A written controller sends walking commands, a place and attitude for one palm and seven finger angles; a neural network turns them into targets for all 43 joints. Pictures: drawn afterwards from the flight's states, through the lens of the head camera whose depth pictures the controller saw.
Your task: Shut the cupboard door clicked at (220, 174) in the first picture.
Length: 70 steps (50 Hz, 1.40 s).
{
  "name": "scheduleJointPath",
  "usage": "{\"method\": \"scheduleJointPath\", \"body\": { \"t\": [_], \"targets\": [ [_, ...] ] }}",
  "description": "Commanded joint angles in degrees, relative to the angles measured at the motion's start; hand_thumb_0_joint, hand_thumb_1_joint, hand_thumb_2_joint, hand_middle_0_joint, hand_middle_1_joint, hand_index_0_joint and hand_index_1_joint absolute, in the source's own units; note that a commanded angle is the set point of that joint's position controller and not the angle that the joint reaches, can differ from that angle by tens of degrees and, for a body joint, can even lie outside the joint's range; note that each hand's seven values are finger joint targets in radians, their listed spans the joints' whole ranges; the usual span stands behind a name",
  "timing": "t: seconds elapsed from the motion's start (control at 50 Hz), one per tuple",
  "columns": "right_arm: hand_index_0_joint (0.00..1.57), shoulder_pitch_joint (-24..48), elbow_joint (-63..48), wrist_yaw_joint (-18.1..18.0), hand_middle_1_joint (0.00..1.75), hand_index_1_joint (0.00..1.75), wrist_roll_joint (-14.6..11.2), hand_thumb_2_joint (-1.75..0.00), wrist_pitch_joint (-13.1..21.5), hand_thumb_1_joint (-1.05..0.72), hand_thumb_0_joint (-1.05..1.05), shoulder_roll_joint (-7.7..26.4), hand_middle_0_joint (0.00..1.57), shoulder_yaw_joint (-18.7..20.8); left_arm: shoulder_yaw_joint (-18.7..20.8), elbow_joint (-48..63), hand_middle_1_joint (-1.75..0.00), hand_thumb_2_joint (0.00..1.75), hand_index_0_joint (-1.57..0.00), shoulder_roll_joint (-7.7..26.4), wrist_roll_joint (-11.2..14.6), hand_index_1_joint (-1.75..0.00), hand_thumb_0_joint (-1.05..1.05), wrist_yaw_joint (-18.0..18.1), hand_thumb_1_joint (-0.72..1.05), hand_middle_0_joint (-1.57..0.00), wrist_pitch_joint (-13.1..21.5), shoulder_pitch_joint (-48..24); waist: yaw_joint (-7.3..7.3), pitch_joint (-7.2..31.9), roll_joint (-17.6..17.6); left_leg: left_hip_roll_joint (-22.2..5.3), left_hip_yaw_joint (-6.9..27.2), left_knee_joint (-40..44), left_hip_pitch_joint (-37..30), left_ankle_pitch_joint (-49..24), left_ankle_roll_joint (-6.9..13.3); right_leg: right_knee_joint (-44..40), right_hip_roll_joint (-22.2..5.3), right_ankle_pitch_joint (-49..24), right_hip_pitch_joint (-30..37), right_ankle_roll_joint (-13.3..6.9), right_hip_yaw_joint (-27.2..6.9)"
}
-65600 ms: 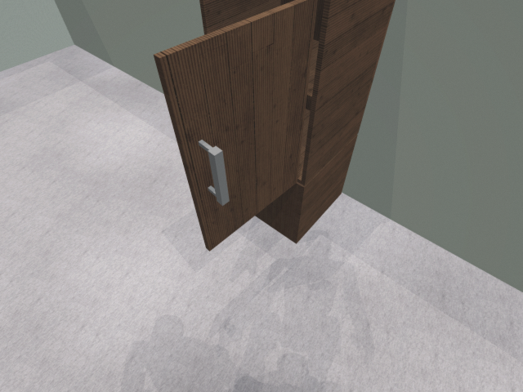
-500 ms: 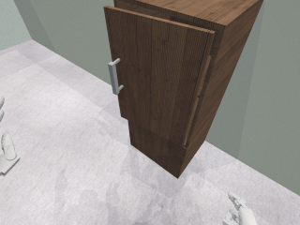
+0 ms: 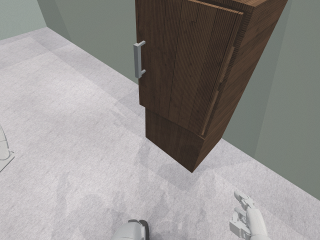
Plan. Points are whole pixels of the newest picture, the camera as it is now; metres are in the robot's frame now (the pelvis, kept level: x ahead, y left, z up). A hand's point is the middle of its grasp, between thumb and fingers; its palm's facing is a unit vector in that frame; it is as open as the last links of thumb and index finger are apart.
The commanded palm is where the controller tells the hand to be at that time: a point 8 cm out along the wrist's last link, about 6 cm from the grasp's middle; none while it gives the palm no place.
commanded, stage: stop stepping back and stand still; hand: left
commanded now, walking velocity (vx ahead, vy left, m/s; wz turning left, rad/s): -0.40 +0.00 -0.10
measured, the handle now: (140, 59) +0.82 +0.16 +0.00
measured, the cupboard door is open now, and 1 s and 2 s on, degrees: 8 8 8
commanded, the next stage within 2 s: let the arm hang, fingers relaxed in 1.26 s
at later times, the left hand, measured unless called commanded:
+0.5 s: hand out of the picture +0.11 +0.28 +0.20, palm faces +0.35 -0.82 -0.45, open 7.4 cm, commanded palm +0.06 +0.33 +0.20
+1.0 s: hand out of the picture +0.13 +0.31 +0.19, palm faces +0.38 -0.80 -0.46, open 7.4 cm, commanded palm +0.09 +0.35 +0.20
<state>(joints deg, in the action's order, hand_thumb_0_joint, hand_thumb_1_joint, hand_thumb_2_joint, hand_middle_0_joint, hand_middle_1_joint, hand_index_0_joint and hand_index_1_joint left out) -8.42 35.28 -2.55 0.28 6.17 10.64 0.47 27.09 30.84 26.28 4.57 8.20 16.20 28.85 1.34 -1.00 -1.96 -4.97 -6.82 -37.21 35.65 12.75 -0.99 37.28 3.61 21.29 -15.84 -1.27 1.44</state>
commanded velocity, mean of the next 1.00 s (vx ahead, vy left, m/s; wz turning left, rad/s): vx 0.13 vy -0.06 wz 0.00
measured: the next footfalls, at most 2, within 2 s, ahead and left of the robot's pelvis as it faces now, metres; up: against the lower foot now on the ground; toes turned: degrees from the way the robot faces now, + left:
left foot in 0.14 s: +0.09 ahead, +0.12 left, +0.00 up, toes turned +1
right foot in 0.42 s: -0.07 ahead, -0.03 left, +0.00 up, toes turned -7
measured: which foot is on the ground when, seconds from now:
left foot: up 0.00-0.12, down 0.14-0.42, up 0.44-0.66, down 0.68-1.00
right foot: down 0.00-0.16, up 0.18-0.40, down 0.42-1.00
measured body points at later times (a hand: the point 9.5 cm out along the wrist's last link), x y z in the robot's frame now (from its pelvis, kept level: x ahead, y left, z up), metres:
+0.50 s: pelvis -0.10 +0.04 +0.02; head -0.12 +0.05 +0.47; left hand +0.09 +0.33 +0.23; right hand +0.01 -0.21 -0.07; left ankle +0.01 +0.14 -0.68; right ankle -0.13 -0.03 -0.71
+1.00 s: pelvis -0.08 +0.06 +0.02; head -0.08 +0.06 +0.47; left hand +0.11 +0.35 +0.22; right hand +0.05 -0.17 -0.08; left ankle -0.04 +0.19 -0.71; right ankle -0.11 -0.03 -0.71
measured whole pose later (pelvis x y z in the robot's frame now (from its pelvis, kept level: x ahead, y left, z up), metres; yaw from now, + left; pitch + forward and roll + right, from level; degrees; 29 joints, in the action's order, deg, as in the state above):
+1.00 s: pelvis -0.08 +0.06 +0.02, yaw -5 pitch +0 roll -1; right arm -14.3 37.9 -3.1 0.3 4.9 10.5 -1.5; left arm 23.6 27.8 22.7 2.9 9.7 11.4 32.7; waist 0.1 0.7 -1.6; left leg -3.6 -2.2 -33.7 18.0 15.0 -0.5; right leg 30.8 2.9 18.5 -12.2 -3.0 3.3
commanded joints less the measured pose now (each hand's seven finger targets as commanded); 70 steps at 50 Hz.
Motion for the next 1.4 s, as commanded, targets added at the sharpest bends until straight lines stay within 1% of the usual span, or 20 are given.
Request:
{"method": "scheduleJointPath", "body": {
  "t": [0.0, 0.08, 0.12, 0.14, 0.18, 0.24, 0.34, 0.42, 0.5, 0.62, 0.68, 0.72, 0.8, 0.86, 0.9, 0.96, 1.04, 1.32, 1.34, 1.38],
  "targets": [
    [0.2, 3.3, -6.5, -1.0, 0.3, 0.3, 0.2, -0.9, 0.5, -0.9, 0.0, 6.1, 0.2, 2.0, 2.5, 7.3, -0.3, 0.9, -0.2, 8.9, -1.5, -0.3, 0.0, 1.9, 0.9, -0.2, -0.8, -6.2, -0.87, 2.0, 13.7, 1.8, 8.3, -22.8, -8.3, 12.4, -1.8, -21.0, -21.2, -15.1, -10.9, -9.6, -22.1],
    [0.2, 1.7, -6.6, -3.5, 0.3, 0.3, -0.4, -0.9, 0.1, -0.9, 0.0, 8.4, 0.2, 1.7, 2.0, 7.2, -0.3, 0.9, -0.2, 9.3, -1.9, -0.3, 0.0, 2.5, 0.9, -0.2, -2.6, -14.0, -2.51, 2.8, 1.8, 3.6, 4.7, 8.5, -21.6, 3.0, 0.3, -11.7, -11.9, -12.9, -7.6, -2.5, -10.1],
    [0.2, 0.7, -8.5, -3.7, 0.3, 0.3, -0.8, -0.9, 2.0, -0.9, 0.0, 10.1, 0.2, 2.1, 2.2, 9.9, -0.3, 0.9, -0.2, 8.5, -2.0, -0.3, 0.0, 2.4, 0.9, -0.2, -1.4, -12.9, -1.23, 5.6, -10.2, -7.9, 19.1, 20.0, -21.8, 4.0, 4.7, -2.7, -3.5, -2.2, -5.6, 1.9, -4.3],
    [0.2, 0.9, -9.1, -3.3, 0.3, 0.3, -1.2, -0.9, 3.0, -0.9, 0.0, 9.4, 0.2, 2.3, 3.4, 10.4, -0.3, 0.9, -0.2, 8.9, -1.6, -0.3, 0.0, 2.4, 0.9, -0.2, -0.6, -11.0, -1.11, 7.2, -10.6, -11.4, 22.4, 25.3, -20.6, 19.3, 5.6, 0.1, -1.4, 2.5, -3.9, 2.3, -2.9],
    [0.2, 0.7, -8.5, -2.6, 0.3, 0.3, -0.2, -0.9, 3.6, -0.9, 0.0, 9.1, 0.2, 2.3, 6.0, 11.8, -0.3, 0.9, -0.2, 9.5, -1.5, -0.3, 0.0, 1.8, 0.9, -0.2, -1.1, -5.1, -2.06, 6.4, -16.3, -13.0, 29.3, 34.6, -12.5, 38.4, 5.1, 11.0, 0.6, 4.9, -1.3, 2.7, -2.3],
    [0.2, 1.2, -9.0, -0.7, 0.3, 0.3, -0.3, -0.9, 3.4, -0.9, 0.0, 8.2, 0.2, 2.3, 2.8, 13.6, -0.3, 0.9, -0.2, 5.6, -1.8, -0.3, 0.0, 1.7, 0.9, -0.2, -2.3, 0.2, -1.52, 6.2, -11.9, -9.9, 17.7, 32.0, -12.3, 28.9, 3.4, 9.2, 1.3, 4.6, 2.1, 1.4, 1.8],
    [0.2, -0.3, -8.6, -1.4, 0.3, 0.3, 0.6, -0.9, 1.1, -0.9, 0.0, 7.9, 0.2, 1.7, 3.4, 12.0, -0.3, 0.9, -0.2, 8.3, -1.2, -0.3, 0.0, 2.2, 0.9, -0.2, -4.7, 2.6, -2.22, 6.7, -10.0, -2.6, 8.1, 24.5, -12.6, 21.3, -1.2, -15.9, 1.1, 3.6, 13.8, -1.7, 4.7],
    [0.2, -1.0, -6.7, -1.6, 0.3, 0.3, 0.3, -0.9, -0.9, -0.9, 0.0, 7.8, 0.2, 2.4, 5.9, 8.2, -0.3, 0.9, -0.2, 11.1, -0.6, -0.3, 0.0, 3.1, 0.9, -0.2, -4.6, -3.1, -1.72, 4.4, 11.4, 2.6, 6.1, -16.3, -2.3, 8.2, -0.4, -28.4, -22.8, 15.4, 4.6, -14.0, -24.4],
    [0.2, 0.6, -6.7, -2.4, 0.3, 0.3, -0.1, -0.9, -1.1, -0.9, 0.0, 8.3, 0.2, 2.0, 2.3, 3.1, -0.3, 0.9, -0.2, 8.1, -1.7, -0.3, 0.0, 2.9, 0.9, -0.2, -3.8, -6.3, -2.37, -4.0, 6.6, -0.6, 6.9, -15.0, -2.7, 7.5, 0.5, -26.6, -19.0, 14.6, -3.4, -11.0, -16.1],
    [0.2, -0.4, -6.6, -4.0, 0.3, 0.3, 0.3, -0.9, 1.4, -0.9, 0.0, 8.4, 0.2, 2.0, 1.4, 7.8, -0.3, 0.9, -0.2, 8.3, -2.3, -0.3, 0.0, 3.5, 0.9, -0.2, -2.2, -8.6, -2.34, -1.8, 1.8, 1.8, 0.9, 7.5, -23.3, 8.0, 2.5, -16.3, -12.2, 15.2, -7.1, -6.8, -7.3],
    [0.2, -0.6, -6.9, -3.5, 0.3, 0.3, 0.3, -0.9, 2.4, -0.9, 0.0, 9.3, 0.2, 2.1, 5.4, 13.3, -0.3, 0.9, -0.2, 10.9, -1.9, -0.3, 0.0, 3.0, 0.9, -0.2, -0.3, -7.0, -2.38, 1.3, -16.9, -14.0, 28.8, 24.4, -27.2, 18.9, 9.1, 6.1, -2.6, 8.7, -12.6, 0.5, 0.9],
    [0.2, -0.4, -6.6, -3.0, 0.3, 0.3, 1.0, -0.9, 3.0, -0.9, 0.0, 7.9, 0.2, 1.6, 5.6, 11.1, -0.3, 0.9, -0.2, 9.6, -2.1, -0.3, 0.0, 2.7, 0.9, -0.2, -0.9, -3.8, -2.62, -0.1, -12.1, -14.2, 28.2, 27.6, -17.2, 24.8, 9.9, 8.9, -3.7, 5.4, -6.0, 0.6, -1.6],
    [0.2, -0.5, -6.8, -2.0, 0.3, 0.3, 0.2, -0.9, 3.1, -0.9, 0.0, 8.1, 0.2, 1.6, 5.7, 10.1, -0.3, 0.9, -0.2, 8.3, -2.2, -0.3, 0.0, 2.7, 0.9, -0.2, -1.4, 1.7, -2.23, 3.4, -7.5, -6.3, 10.6, 18.9, -11.5, 18.4, 4.4, -10.1, -3.2, -2.9, 9.0, 0.8, 1.4],
    [0.2, -1.0, -6.7, -1.5, 0.3, 0.3, -0.2, -0.9, 2.2, -0.9, 0.0, 7.6, 0.2, 2.2, 4.9, 5.7, -0.3, 0.9, -0.2, 6.9, -1.7, -0.3, 0.0, 2.5, 0.9, -0.2, -2.3, 2.1, -2.16, 1.6, 4.5, 0.1, 4.7, 6.3, -12.9, 13.4, 1.8, -19.1, -9.2, 4.5, 1.8, -2.6, -11.7],
    [0.2, -1.3, -6.2, -1.2, 0.3, 0.3, -0.3, -0.9, 1.4, -0.9, 0.0, 7.1, 0.2, 1.7, 3.6, 5.9, -0.3, 0.9, -0.2, 6.8, -1.4, -0.3, 0.0, 2.8, 0.9, -0.2, -2.7, 1.3, -2.73, 2.3, 8.4, 1.1, 5.5, 0.1, -13.9, 3.6, 1.0, -21.4, -15.7, -4.2, 2.2, -6.0, -18.8],
    [0.2, -0.7, -6.0, -1.6, 0.3, 0.3, -0.6, -0.9, 1.2, -0.9, 0.0, 7.3, 0.2, 1.4, 2.9, 5.6, -0.3, 0.9, -0.2, 7.2, -1.6, -0.3, 0.0, 3.0, 0.9, -0.2, -2.3, -2.5, -2.49, 6.1, 6.7, 1.1, 6.3, 7.2, -19.4, -4.7, 1.4, -13.8, -12.9, -25.6, 7.8, -3.3, -10.6],
    [0.2, 0.5, -7.3, -2.3, 0.3, 0.3, -0.8, -0.9, 0.8, -0.9, 0.0, 7.2, 0.2, 1.0, 2.6, 7.4, -0.3, 0.9, -0.2, 7.8, -2.1, -0.3, 0.0, 2.4, 0.9, -0.2, -2.4, -3.3, -1.7, 8.2, -2.1, -2.8, 8.6, 10.3, -27.1, -22.2, 3.1, -9.6, -6.6, -27.5, 6.1, 1.1, -3.3],
    [0.2, 0.5, -9.7, -2.3, 0.3, 0.3, -1.3, -0.9, -0.9, -0.9, 0.0, 7.4, 0.2, 1.4, 3.6, 7.0, -0.3, 0.9, -0.2, 7.2, -1.0, -0.3, 0.0, 2.3, 0.9, -0.2, -2.5, 2.7, -2.0, 8.4, -1.9, -1.0, 6.7, 10.1, -23.0, -15.9, 1.6, -12.9, -7.9, -28.8, 8.7, 0.4, -5.1],
    [0.2, 6.3, -1.1, 2.9, 0.3, 0.3, -2.2, -0.9, 2.5, -0.9, 0.0, 17.6, 0.2, 3.3, -22.1, -34.0, -0.3, 0.9, -0.2, -1.9, -5.1, -0.3, 0.0, -5.9, 0.9, -0.2, -11.3, -2.6, -3.01, 3.4, -2.7, -1.7, 6.8, 3.0, -19.8, -24.3, 1.8, -5.9, -11.6, -36.6, 2.6, -0.6, -0.6],
    [0.2, -0.5, 1.8, 2.8, 0.3, 0.3, -0.2, -0.9, -0.6, -0.9, 0.0, 15.1, 0.2, 4.0, -21.8, -39.1, -0.3, 0.9, -0.2, -4.3, -5.8, -0.3, 0.0, -8.0, 0.9, -0.2, -15.9, -4.9, -1.86, 7.1, 1.1, -2.6, 7.3, 4.4, -21.4, -18.9, 2.2, -7.1, -10.2, -26.2, 1.0, -1.2, -2.6]
  ]
}}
